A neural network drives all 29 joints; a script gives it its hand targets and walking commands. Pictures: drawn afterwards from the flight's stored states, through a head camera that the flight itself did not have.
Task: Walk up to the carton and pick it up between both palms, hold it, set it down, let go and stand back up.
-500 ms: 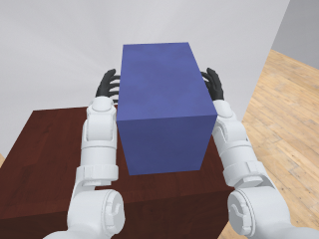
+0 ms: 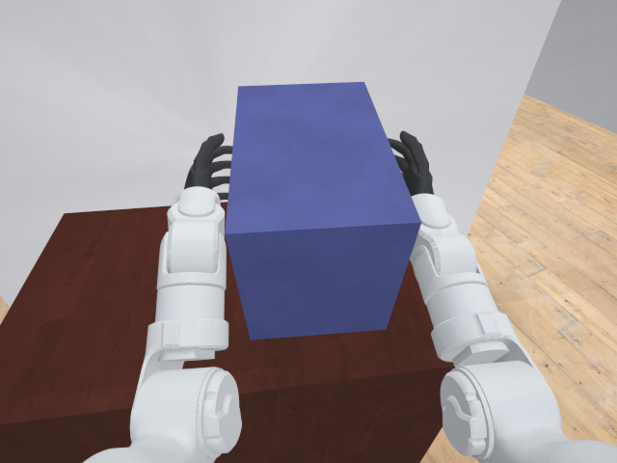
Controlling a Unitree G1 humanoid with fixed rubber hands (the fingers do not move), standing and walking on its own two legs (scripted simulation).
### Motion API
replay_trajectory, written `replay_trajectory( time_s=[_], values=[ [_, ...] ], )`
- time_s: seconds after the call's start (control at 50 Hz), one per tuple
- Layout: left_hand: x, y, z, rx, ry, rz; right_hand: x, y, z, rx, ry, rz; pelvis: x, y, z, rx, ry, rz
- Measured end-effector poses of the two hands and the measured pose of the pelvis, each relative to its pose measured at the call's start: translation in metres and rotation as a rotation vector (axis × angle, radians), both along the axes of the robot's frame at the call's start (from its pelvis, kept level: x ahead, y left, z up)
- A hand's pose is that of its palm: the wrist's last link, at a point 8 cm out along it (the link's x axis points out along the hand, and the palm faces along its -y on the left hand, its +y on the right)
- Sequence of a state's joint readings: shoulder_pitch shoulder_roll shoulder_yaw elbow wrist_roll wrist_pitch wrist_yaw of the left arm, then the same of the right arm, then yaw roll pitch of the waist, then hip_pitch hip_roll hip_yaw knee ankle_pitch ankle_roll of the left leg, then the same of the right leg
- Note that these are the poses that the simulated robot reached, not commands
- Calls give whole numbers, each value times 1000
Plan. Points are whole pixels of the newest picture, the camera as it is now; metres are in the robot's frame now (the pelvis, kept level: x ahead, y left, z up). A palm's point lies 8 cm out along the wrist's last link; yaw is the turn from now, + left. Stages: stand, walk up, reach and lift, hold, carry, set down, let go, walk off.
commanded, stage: hold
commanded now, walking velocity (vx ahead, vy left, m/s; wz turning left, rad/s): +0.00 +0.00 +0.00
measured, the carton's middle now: (310, 204) +0.39 +0.01 +0.18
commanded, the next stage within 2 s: set down in 0.38 s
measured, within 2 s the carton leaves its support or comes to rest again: neither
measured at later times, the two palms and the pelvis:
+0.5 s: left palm (201, 193) +0.37 +0.14 +0.21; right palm (415, 195) +0.37 -0.13 +0.20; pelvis +0.00 +0.00 +0.00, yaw +0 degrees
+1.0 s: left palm (214, 193) +0.42 +0.14 +0.18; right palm (407, 206) +0.40 -0.13 +0.16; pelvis +0.02 +0.00 +0.00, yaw +0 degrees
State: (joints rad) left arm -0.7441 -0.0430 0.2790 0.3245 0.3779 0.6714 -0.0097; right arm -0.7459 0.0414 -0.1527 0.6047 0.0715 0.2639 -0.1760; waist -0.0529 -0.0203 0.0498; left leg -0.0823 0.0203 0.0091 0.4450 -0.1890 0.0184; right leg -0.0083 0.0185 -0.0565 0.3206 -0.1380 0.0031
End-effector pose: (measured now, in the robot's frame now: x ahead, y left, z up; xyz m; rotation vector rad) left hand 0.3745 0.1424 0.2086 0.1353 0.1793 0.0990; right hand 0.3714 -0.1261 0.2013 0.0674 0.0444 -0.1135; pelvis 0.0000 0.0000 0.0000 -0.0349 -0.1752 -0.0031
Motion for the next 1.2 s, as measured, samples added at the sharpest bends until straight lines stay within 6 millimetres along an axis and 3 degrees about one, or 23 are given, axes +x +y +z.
replay_trajectory(
  time_s=[0.5,0.72,1.04,1.2],
  values=[
    [-1,0,1,-14,-10,-5,-2,0,1,3,-13,-4,0,0,0,0,-1,0],
    [4,0,12,-13,-115,-26,0,-1,8,37,-119,-15,2,-1,1,2,3,-1],
    [46,-7,-36,-15,-69,-79,29,-7,-48,37,-77,-64,23,-3,4,9,42,-2],
    [51,-3,-60,-93,-58,-87,29,-3,-67,4,-70,-85,32,1,5,4,55,-2]
  ],
)
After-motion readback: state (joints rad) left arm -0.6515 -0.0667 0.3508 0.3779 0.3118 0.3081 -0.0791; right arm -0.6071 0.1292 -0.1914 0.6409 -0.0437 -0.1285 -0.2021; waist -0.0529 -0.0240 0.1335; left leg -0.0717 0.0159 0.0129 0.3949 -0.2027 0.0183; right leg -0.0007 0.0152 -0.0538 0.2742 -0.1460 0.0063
